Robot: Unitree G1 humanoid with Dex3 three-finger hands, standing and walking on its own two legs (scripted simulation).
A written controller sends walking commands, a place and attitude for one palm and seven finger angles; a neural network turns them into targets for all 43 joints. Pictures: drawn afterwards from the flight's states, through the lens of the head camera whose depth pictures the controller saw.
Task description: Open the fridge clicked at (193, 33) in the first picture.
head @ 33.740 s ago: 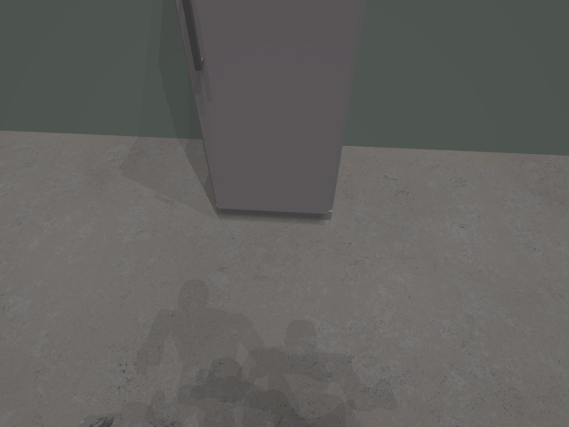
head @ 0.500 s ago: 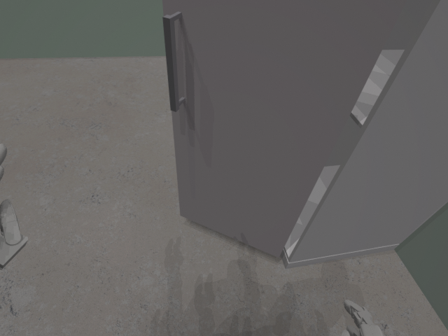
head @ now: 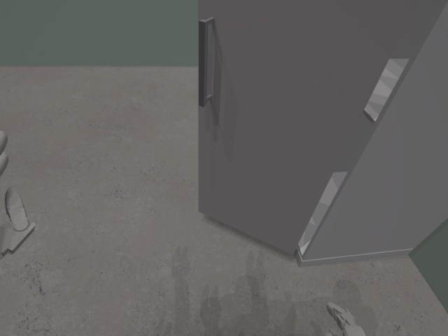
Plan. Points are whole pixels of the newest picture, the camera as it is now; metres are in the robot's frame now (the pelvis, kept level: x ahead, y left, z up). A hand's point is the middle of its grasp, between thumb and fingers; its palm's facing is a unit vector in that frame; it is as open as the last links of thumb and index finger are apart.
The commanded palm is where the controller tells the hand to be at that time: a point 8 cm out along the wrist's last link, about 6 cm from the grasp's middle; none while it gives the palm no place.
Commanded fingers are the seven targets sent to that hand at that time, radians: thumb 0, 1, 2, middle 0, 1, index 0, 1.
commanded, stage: stop stepping back and stand still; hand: left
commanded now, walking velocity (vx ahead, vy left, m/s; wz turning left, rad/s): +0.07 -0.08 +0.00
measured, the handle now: (206, 65) +0.81 +0.14 +0.13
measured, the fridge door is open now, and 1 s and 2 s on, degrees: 55 55 55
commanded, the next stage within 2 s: let the arm hang, fingers relaxed in 0.32 s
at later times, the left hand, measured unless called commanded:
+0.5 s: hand (50, 244) +0.22 +0.30 +0.08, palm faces +0.34 -0.82 -0.47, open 7.4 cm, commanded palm none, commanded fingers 0.00 0.90 0.90 -0.20 -0.30 -0.20 -0.30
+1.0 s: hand out of the picture -0.02 +0.21 -0.17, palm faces -0.02 -0.97 -0.24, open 7.2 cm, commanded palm none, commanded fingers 0.00 0.90 0.90 -0.20 -0.30 -0.20 -0.30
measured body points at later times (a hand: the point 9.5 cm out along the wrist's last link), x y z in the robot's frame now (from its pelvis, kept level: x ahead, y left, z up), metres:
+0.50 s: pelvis +0.00 +0.03 -0.01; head -0.02 +0.02 +0.44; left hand +0.19 +0.34 +0.11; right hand +0.15 -0.21 -0.11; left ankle +0.06 +0.13 -0.74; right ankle +0.00 -0.09 -0.72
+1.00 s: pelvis +0.00 +0.01 +0.01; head +0.04 +0.01 +0.45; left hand -0.01 +0.26 -0.15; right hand -0.03 -0.23 -0.15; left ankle +0.06 +0.13 -0.73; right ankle +0.00 -0.11 -0.73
